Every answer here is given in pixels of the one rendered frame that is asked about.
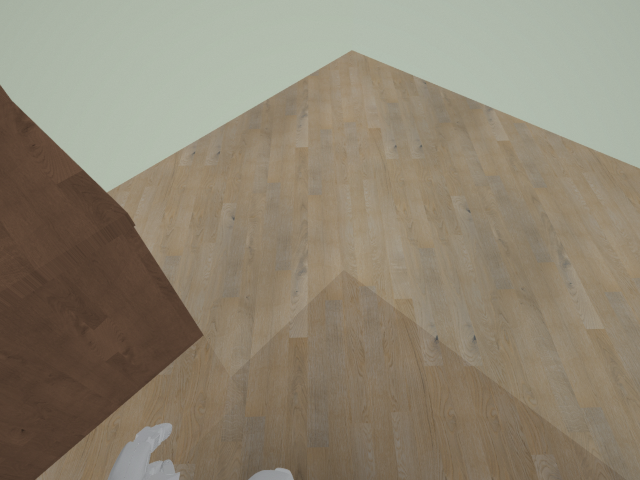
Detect table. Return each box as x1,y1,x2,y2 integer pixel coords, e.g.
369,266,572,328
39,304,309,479
0,85,203,480

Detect left robot shin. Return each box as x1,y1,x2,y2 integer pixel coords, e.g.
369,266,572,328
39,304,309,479
275,468,293,478

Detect robot left hand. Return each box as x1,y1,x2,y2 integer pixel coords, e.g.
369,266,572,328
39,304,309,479
108,423,180,480

